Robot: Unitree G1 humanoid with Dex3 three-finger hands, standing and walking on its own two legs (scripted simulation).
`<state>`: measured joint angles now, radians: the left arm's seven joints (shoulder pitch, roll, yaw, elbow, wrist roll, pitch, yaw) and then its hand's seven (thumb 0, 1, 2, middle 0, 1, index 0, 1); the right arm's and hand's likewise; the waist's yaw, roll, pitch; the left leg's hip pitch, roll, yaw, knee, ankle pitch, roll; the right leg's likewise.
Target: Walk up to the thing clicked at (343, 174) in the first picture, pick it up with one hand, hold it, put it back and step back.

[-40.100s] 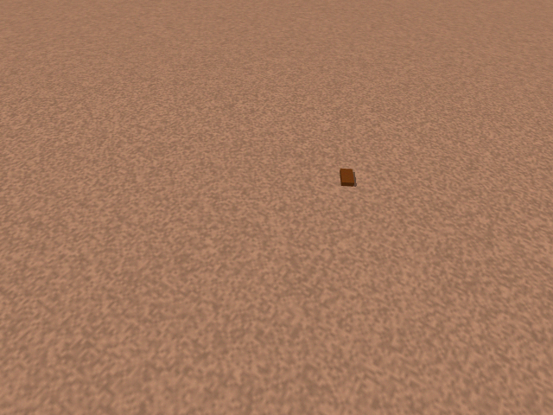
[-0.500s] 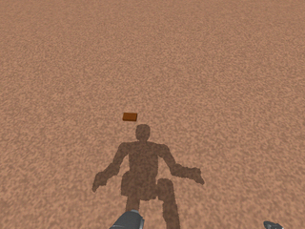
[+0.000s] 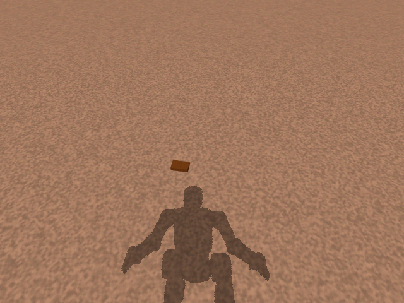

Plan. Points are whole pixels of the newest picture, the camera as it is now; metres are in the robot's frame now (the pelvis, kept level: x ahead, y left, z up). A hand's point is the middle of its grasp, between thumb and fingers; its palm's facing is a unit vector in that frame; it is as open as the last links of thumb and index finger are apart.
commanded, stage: step back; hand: left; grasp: from above
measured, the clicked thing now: (180, 166) +1.07 +0.21 -0.75
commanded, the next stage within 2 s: stand in 0.54 s
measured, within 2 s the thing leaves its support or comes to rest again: neither
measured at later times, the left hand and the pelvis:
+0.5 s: hand out of the picture +0.14 +0.29 -0.14, palm faces +0.02 -0.93 -0.37, open 7.3 cm; pelvis +0.05 +0.02 +0.01, yaw +0 degrees
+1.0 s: hand out of the picture +0.12 +0.27 -0.14, palm faces -0.03 -0.94 -0.33, open 7.3 cm; pelvis +0.03 +0.02 +0.02, yaw +0 degrees
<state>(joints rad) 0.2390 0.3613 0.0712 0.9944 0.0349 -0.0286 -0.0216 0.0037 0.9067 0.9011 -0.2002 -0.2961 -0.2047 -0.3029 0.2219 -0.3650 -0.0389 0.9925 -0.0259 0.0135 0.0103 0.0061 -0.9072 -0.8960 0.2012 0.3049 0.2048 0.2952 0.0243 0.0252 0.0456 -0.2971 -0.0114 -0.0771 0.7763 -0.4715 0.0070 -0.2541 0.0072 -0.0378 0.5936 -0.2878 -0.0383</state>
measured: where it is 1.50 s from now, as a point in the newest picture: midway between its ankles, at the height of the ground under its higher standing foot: outside the picture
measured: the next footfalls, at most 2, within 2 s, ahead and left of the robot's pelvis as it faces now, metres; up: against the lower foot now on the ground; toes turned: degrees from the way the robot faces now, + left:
none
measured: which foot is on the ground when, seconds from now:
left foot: down 0.00-1.00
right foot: down 0.00-1.00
